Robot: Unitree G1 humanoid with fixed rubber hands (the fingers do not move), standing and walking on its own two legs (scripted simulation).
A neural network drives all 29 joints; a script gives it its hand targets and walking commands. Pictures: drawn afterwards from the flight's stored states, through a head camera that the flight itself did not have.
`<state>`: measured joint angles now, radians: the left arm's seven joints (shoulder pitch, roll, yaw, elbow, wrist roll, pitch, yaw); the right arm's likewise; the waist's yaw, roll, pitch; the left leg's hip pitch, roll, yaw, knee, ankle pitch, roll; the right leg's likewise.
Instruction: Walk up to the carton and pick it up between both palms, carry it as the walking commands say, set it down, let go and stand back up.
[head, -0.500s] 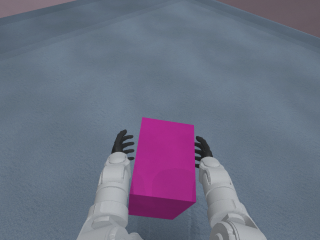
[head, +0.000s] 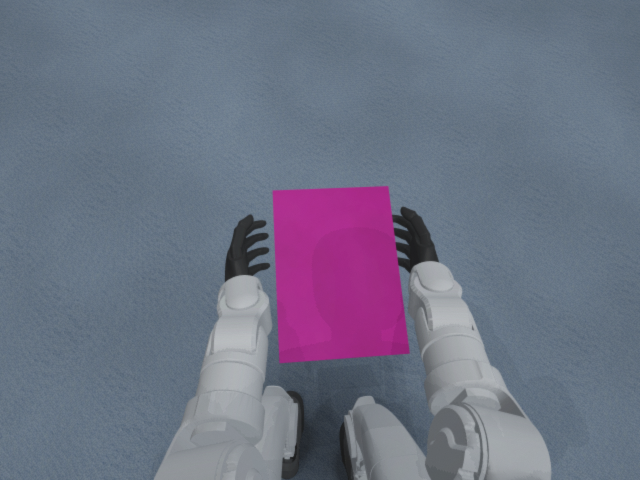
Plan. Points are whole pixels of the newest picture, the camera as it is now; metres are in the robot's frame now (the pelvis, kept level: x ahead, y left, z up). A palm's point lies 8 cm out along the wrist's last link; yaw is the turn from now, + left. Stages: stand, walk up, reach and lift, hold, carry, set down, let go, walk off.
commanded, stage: set down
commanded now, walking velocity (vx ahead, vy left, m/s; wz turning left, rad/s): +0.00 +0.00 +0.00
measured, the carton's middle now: (328, 285) +0.38 -0.03 -0.14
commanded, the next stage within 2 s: none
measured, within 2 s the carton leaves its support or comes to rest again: neither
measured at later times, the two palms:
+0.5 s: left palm (252, 284) +0.39 +0.09 -0.14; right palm (403, 271) +0.40 -0.15 -0.14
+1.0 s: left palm (258, 284) +0.42 +0.09 -0.23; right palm (390, 277) +0.42 -0.15 -0.23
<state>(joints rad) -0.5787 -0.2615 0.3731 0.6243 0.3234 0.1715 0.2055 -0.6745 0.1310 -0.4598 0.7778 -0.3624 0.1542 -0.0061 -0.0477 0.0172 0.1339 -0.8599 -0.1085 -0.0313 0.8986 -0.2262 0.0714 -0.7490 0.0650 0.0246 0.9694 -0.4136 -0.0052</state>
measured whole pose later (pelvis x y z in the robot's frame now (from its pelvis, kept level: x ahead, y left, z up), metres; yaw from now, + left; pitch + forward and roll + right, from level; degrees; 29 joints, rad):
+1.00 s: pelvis -0.01 -0.03 -0.13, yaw -2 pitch +33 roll -2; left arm -0.75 -0.05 0.24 0.72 0.09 0.04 0.20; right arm -0.81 0.05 -0.18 0.81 -0.06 0.03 -0.22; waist 0.01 0.01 0.01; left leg -1.64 -0.07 -0.04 1.47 -0.40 0.02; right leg -1.52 0.12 -0.04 1.54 -0.60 -0.05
